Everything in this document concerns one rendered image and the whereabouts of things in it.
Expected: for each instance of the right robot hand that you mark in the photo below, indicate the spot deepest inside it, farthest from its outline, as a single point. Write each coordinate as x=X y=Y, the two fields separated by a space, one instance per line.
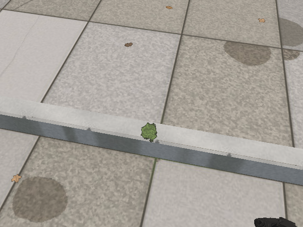
x=273 y=222

